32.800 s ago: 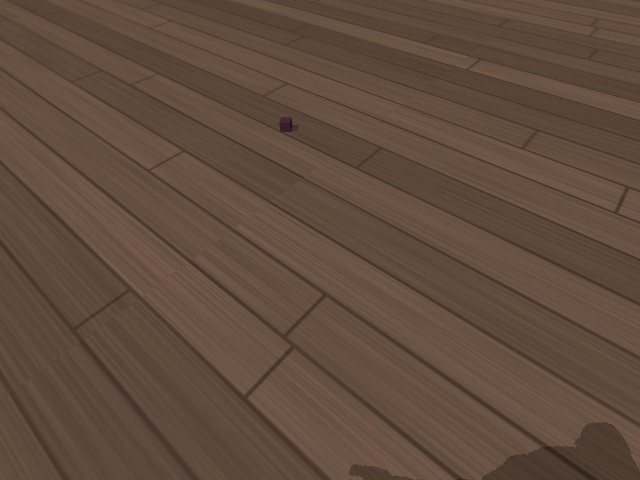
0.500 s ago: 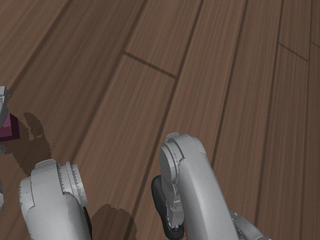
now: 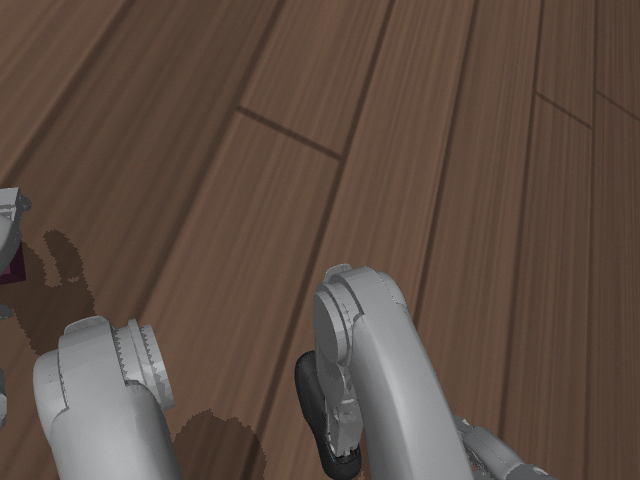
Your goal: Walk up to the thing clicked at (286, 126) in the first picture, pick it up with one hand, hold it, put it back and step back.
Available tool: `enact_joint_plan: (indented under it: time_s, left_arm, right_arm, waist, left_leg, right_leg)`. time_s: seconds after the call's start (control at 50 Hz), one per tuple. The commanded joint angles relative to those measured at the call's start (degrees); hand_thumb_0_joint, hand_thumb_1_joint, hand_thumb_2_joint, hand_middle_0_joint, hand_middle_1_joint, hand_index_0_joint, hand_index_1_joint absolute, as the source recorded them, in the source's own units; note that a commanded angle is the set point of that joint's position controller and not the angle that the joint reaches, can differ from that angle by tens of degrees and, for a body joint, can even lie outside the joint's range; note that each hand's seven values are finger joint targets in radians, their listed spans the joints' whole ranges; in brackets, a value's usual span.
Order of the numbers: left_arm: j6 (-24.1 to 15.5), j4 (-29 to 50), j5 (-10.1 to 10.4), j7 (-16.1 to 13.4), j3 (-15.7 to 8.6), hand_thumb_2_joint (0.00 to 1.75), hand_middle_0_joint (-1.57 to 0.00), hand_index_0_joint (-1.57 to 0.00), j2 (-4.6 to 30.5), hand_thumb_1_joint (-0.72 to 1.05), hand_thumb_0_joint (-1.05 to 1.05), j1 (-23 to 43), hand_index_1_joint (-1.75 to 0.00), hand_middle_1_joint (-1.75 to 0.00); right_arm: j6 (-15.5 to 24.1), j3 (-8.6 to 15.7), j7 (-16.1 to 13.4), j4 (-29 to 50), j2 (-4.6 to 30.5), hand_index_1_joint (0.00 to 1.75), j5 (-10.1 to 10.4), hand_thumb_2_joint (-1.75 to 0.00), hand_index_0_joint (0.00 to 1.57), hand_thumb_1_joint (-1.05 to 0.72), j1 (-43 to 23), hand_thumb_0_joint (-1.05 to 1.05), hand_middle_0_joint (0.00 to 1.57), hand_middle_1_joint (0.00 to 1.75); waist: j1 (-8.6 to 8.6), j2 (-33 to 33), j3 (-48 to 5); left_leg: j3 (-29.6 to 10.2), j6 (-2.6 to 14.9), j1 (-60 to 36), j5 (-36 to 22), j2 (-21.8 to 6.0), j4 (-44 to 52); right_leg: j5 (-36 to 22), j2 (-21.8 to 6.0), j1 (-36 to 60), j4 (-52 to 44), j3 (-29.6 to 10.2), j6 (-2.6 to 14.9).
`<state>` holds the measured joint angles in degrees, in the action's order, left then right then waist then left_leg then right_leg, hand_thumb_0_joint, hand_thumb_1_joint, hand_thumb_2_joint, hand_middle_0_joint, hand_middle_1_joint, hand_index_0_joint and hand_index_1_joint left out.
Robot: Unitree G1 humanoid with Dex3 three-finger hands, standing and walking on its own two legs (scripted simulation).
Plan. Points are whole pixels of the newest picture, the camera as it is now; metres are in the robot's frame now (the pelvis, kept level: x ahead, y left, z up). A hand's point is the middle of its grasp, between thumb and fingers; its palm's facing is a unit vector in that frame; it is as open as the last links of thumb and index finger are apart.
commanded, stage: rest palm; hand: left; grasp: from above
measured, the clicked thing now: out of the picture +0.42 +0.34 -0.26
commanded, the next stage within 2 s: close in 0.44 s
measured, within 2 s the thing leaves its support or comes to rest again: neither
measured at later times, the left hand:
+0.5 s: hand out of the picture +0.40 +0.33 -0.23, palm faces -0.48 -0.15 -0.87, open 14.1 cm
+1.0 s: hand out of the picture +0.41 +0.33 -0.23, palm faces -0.41 -0.12 -0.90, open 13.2 cm
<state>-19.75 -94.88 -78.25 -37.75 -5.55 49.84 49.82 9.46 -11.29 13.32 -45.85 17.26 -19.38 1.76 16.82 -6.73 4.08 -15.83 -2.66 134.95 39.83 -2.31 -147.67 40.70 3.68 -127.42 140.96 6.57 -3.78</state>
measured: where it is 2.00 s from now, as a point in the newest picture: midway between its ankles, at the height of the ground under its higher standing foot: (252, 468)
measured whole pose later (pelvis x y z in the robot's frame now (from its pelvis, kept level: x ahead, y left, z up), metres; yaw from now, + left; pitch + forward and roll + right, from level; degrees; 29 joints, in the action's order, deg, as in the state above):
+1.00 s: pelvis +0.00 +0.01 +0.00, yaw -1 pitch +26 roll -12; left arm -12.4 -97.0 -73.9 -38.7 -8.2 51.1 52.1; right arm 14.3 -11.9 16.0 -43.7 18.7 -17.9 0.2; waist 18.1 -6.9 5.5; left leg -16.2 -1.7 135.4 40.5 -2.7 -148.3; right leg 40.7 4.4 -127.3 140.5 6.8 -4.4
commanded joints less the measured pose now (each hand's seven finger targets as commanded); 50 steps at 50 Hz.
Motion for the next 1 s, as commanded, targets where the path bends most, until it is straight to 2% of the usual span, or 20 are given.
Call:
enact_joint_plan:
  time_s: [0.0, 0.08, 0.14, 0.18, 0.2, 0.24, 0.28, 0.34, 0.42, 0.48, 0.52, 0.58, 0.6, 0.68, 0.7, 0.78, 0.86, 0.88, 0.92, 0.98]
  left_arm:
    - [2.2, 5.0, 1.2, -5.3, 0.4, 1.01, -0.10, -0.07, 12.0, -0.53, 0.00, 14.0, -0.91, -0.88]
    - [4.8, 4.5, 2.8, -6.5, 0.2, 1.02, -0.09, -0.06, 11.5, -0.55, 0.00, 14.5, -0.90, -0.87]
    - [6.0, 4.0, 3.6, -5.3, 0.9, 1.04, -0.10, -0.07, 11.2, -0.56, 0.00, 15.3, -0.93, -0.90]
    - [6.0, 5.5, 4.4, -4.7, -1.3, 1.02, -0.10, -0.08, 14.1, -0.53, 0.00, 16.0, -0.93, -0.90]
    - [6.1, 4.2, 4.6, -4.2, -0.5, 1.04, -0.11, -0.08, 12.6, -0.54, 0.00, 15.4, -0.93, -0.90]
    - [6.0, 3.4, 4.6, -3.2, -2.3, 1.03, -0.12, -0.09, 14.2, -0.53, 0.00, 14.7, -0.93, -0.90]
    - [5.6, 3.0, 4.7, -1.9, -3.7, 1.03, -0.10, -0.07, 15.3, -0.55, 0.00, 13.6, -0.93, -0.90]
    - [4.4, 3.1, 5.3, 0.2, -2.4, 1.04, -0.09, -0.06, 12.9, -0.56, 0.00, 13.9, -0.93, -0.90]
    - [1.6, 3.7, 5.2, 1.3, -2.8, 1.09, -0.10, -0.06, 14.5, -0.55, 0.00, 12.9, -0.96, -0.93]
    - [-0.3, 4.7, 4.3, 1.6, -1.4, 1.06, -0.10, -0.07, 13.7, -0.54, 0.00, 12.6, -0.94, -0.91]
    - [-1.7, 7.0, 3.9, 0.3, -2.6, 1.07, -0.09, -0.05, 15.3, -0.55, 0.00, 12.7, -0.93, -0.89]
    - [-2.0, 6.3, 2.7, -2.2, -1.2, 0.98, -0.13, -0.12, 13.7, -0.44, 0.00, 11.7, -0.92, -0.91]
    - [-1.7, 7.0, 1.9, -3.0, -0.4, 0.97, -0.14, -0.13, 13.8, -0.43, 0.00, 12.0, -0.90, -0.89]
    - [1.0, 7.7, 1.4, -7.6, -1.2, 0.95, -0.16, -0.14, 14.3, -0.42, 0.00, 12.1, -0.87, -0.85]
    - [2.2, 5.6, 0.9, -8.0, 0.0, 0.94, -0.17, -0.15, 13.2, -0.41, 0.00, 11.9, -0.86, -0.85]
    - [5.9, 6.0, 3.3, -8.7, 0.2, 0.92, -0.19, -0.18, 12.8, -0.39, 0.00, 14.4, -0.84, -0.83]
    - [8.2, 3.6, 5.1, -5.8, 0.1, 0.90, -0.21, -0.20, 12.6, -0.36, 0.00, 15.6, -0.84, -0.83]
    - [8.2, 5.0, 5.7, -4.9, -0.6, 0.90, -0.22, -0.21, 14.1, -0.35, 0.00, 16.5, -0.84, -0.84]
    - [8.2, 2.7, 5.5, -2.8, -4.6, 0.89, -0.24, -0.23, 18.0, -0.32, 0.00, 14.9, -0.83, -0.82]
    - [7.0, 1.2, 6.0, 1.2, -4.2, 0.85, -0.26, -0.26, 15.5, -0.29, 0.00, 13.4, -0.81, -0.80]
  right_arm:
    - [1.4, 4.8, -0.3, 0.5, 17.5, 0.30, 0.4, -0.90, 0.20, -0.90, 5.7, 0.00, 0.20, 0.30]
    - [2.1, 4.7, 0.2, 0.0, 17.6, 0.30, 0.8, -0.90, 0.20, -0.90, 5.8, 0.00, 0.20, 0.30]
    - [3.2, 4.7, 0.7, 0.4, 17.9, 0.30, 1.2, -0.90, 0.20, -0.90, 5.7, 0.00, 0.20, 0.30]
    - [3.9, 4.8, 0.8, 2.3, 18.5, 0.30, 1.5, -0.90, 0.20, -0.90, 5.0, 0.00, 0.20, 0.30]
    - [4.1, 4.7, 0.9, 1.5, 17.9, 0.30, 1.6, -0.90, 0.20, -0.90, 5.4, 0.00, 0.20, 0.30]
    - [4.1, 4.9, 1.0, 2.2, 18.2, 0.30, 1.4, -0.90, 0.20, -0.90, 6.3, 0.00, 0.20, 0.30]
    - [3.9, 5.2, 0.9, 1.8, 18.3, 0.30, 1.5, -0.90, 0.20, -0.90, 7.3, 0.00, 0.20, 0.30]
    - [3.9, 4.9, 1.1, 2.5, 17.9, 0.30, 1.3, -0.90, 0.20, -0.90, 7.2, 0.00, 0.20, 0.30]
    - [2.6, 3.9, 0.9, 2.2, 17.2, 0.30, 1.4, -0.90, 0.20, -0.90, 7.8, 0.00, 0.20, 0.30]
    - [2.0, 3.8, 1.0, 2.8, 17.9, 0.30, 0.8, -0.90, 0.20, -0.90, 7.5, 0.00, 0.20, 0.30]
    - [1.5, 3.2, 1.0, 2.3, 18.0, 0.30, 0.6, -0.90, 0.20, -0.89, 7.5, 0.00, 0.20, 0.30]
    - [1.5, 3.4, 0.9, 2.0, 18.4, 0.30, -0.2, -0.90, 0.20, -0.89, 5.7, 0.00, 0.20, 0.30]
    - [1.6, 3.3, 1.0, 1.9, 18.4, 0.30, -0.5, -0.90, 0.20, -0.89, 5.7, 0.00, 0.20, 0.30]
    - [2.3, 3.9, 1.1, 0.3, 18.9, 0.30, -0.4, -0.89, 0.20, -0.88, 5.2, 0.00, 0.20, 0.30]
    - [2.7, 3.8, 1.4, 0.6, 18.9, 0.30, -0.6, -0.90, 0.20, -0.88, 5.1, 0.00, 0.20, 0.30]
    - [3.7, 4.2, 1.8, 0.2, 18.9, 0.30, 0.7, -0.90, 0.20, -0.89, 5.7, 0.00, 0.20, 0.30]
    - [4.6, 4.2, 2.3, 1.2, 18.7, 0.30, 1.6, -0.90, 0.20, -0.89, 6.0, 0.00, 0.20, 0.30]
    - [4.9, 4.4, 2.2, 1.8, 18.9, 0.30, 1.9, -0.90, 0.20, -0.89, 5.2, 0.00, 0.20, 0.30]
    - [4.8, 4.8, 1.9, 1.7, 19.7, 0.30, 2.1, -0.90, 0.20, -0.89, 7.3, 0.00, 0.20, 0.30]
    - [4.6, 4.4, 1.9, 2.7, 18.6, 0.30, 1.8, -0.90, 0.20, -0.89, 8.5, 0.00, 0.20, 0.30]
  waist:
    - [0.39, 25.9, -33.7]
    - [0.69, 24.2, -34.5]
    - [1.15, 24.5, -34.0]
    - [0.71, 24.7, -34.5]
    - [0.80, 24.7, -33.8]
    - [1.20, 24.5, -34.3]
    - [1.30, 24.5, -34.5]
    - [2.20, 25.5, -33.1]
    - [1.92, 24.7, -33.5]
    - [2.46, 26.1, -33.5]
    - [2.21, 26.3, -35.3]
    - [1.66, 26.4, -33.7]
    - [1.68, 26.7, -33.7]
    - [0.85, 26.4, -33.4]
    - [1.55, 26.2, -32.3]
    - [1.41, 25.6, -32.6]
    - [1.75, 26.5, -32.8]
    - [1.24, 26.5, -33.5]
    - [1.46, 25.7, -33.1]
    - [2.84, 23.7, -31.3]
  left_leg:
    - [9.4, 2.67, -27.0, -7.7, 0.3, 15.1]
    - [9.3, 3.04, -26.3, -8.0, 0.1, 14.7]
    - [9.2, 3.13, -26.6, -7.5, 0.0, 14.3]
    - [9.0, 3.16, -26.4, -7.7, -0.1, 14.0]
    - [9.1, 3.14, -26.2, -7.0, 0.0, 14.5]
    - [8.9, 3.10, -26.7, -7.6, -0.1, 14.5]
    - [8.9, 3.14, -26.9, -8.7, -0.2, 14.0]
    - [8.6, 2.96, -27.8, -9.9, -0.2, 13.9]
    - [8.1, 2.89, -27.3, -10.4, -0.3, 14.0]
    - [7.9, 2.71, -29.2, -11.5, -0.4, 13.4]
    - [7.6, 2.50, -30.6, -13.3, -0.5, 13.7]
    - [7.9, 2.41, -29.9, -11.0, -0.4, 13.8]
    - [8.1, 2.38, -29.5, -10.3, -0.5, 13.7]
    - [8.0, 2.29, -28.4, -8.8, -0.5, 14.5]
    - [8.1, 2.37, -27.8, -8.3, -0.4, 14.0]
    - [8.3, 2.76, -26.4, -7.3, -0.6, 14.6]
    - [8.2, 2.89, -27.2, -7.7, -0.6, 14.2]
    - [8.1, 2.96, -26.9, -7.8, -0.8, 14.2]
    - [8.1, 3.09, -26.5, -8.0, -0.6, 14.3]
    - [8.2, 3.32, -25.3, -8.6, -0.3, 13.6]
  right_leg:
    - [-12.2, 2.1, 14.4, -13.4, 6.8, 5.04]
    - [-12.9, 2.1, 15.1, -14.3, 6.7, 4.71]
    - [-12.8, 2.0, 14.8, -13.8, 6.7, 4.69]
    - [-13.0, 1.9, 15.9, -13.7, 6.7, 4.71]
    - [-12.1, 1.7, 15.4, -13.8, 6.8, 4.78]
    - [-12.9, 2.0, 16.3, -13.7, 7.0, 4.72]
    - [-13.9, 1.9, 17.0, -13.3, 7.1, 4.63]
    - [-15.4, 1.6, 16.7, -12.7, 7.7, 4.35]
    - [-16.1, 1.8, 18.4, -13.2, 8.0, 4.36]
    - [-17.0, 1.8, 18.1, -12.3, 8.5, 4.16]
    - [-18.3, 2.0, 19.9, -12.4, 8.9, 4.10]
    - [-15.7, 2.2, 18.2, -12.6, 8.7, 4.46]
    - [-14.9, 2.3, 18.2, -12.7, 8.2, 4.57]
    - [-13.0, 2.6, 16.7, -13.2, 8.2, 4.88]
    - [-12.9, 2.4, 15.5, -12.8, 8.0, 4.87]
    - [-12.4, 2.6, 16.0, -14.6, 7.0, 4.79]
    - [-13.3, 2.1, 14.7, -13.2, 7.6, 4.69]
    - [-13.0, 2.3, 15.6, -13.5, 7.2, 4.73]
    - [-13.3, 2.1, 16.1, -13.3, 7.3, 4.68]
    - [-14.2, 1.8, 16.7, -13.1, 7.5, 4.27]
